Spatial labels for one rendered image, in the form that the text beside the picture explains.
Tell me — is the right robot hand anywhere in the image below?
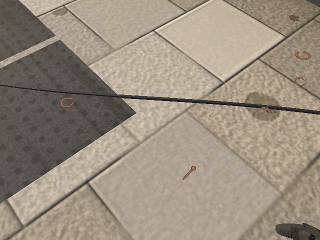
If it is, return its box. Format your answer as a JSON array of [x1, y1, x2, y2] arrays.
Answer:
[[275, 223, 320, 240]]

